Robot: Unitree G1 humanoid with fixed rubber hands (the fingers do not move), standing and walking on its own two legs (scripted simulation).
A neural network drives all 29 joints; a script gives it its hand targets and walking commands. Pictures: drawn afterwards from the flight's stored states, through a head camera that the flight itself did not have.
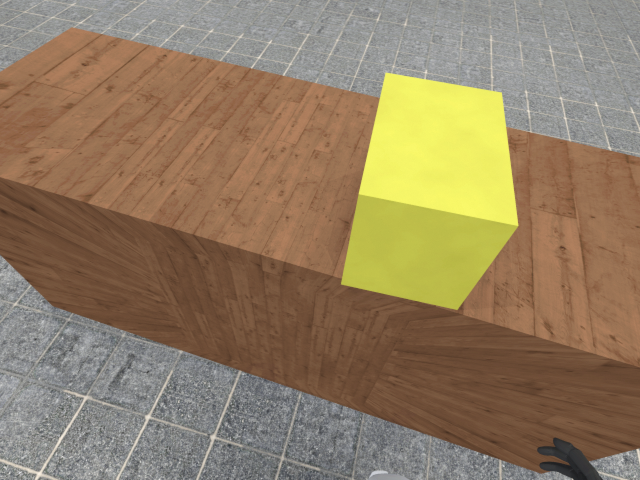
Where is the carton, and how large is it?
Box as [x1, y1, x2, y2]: [341, 73, 517, 309]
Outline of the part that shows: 385,73 359,190 341,284 457,309 517,226 501,92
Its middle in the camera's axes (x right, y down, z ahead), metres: +0.16 -0.08 +0.63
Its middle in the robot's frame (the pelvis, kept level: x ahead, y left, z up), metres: +0.55 -0.14 +0.02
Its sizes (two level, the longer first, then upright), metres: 0.288 0.189 0.210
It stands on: a pedestal, 0.68 m high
